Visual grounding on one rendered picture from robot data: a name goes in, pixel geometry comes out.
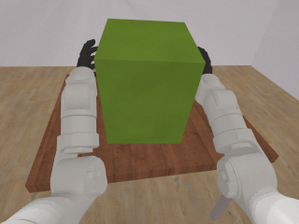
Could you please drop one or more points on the right robot forearm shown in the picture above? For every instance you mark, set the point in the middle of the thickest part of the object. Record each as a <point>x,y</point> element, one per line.
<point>231,134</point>

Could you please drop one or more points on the right robot hand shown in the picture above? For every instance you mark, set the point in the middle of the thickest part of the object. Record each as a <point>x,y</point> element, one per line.
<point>208,68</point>

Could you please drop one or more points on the left robot hand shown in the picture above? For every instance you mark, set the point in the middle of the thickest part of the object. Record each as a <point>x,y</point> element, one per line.
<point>85,59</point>

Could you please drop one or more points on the left robot forearm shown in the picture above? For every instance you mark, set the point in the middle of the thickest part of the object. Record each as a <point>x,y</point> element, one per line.
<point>78,116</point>

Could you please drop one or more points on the right robot upper arm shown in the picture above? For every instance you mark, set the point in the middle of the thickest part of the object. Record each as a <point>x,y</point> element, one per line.
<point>249,179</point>

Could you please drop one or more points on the left robot upper arm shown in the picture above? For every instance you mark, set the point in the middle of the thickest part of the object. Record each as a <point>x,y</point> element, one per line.
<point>75,183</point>

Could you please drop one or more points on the table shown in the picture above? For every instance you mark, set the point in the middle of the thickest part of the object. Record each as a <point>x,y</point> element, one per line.
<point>126,162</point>

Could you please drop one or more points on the carton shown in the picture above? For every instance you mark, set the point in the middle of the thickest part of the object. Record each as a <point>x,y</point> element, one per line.
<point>148,73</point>

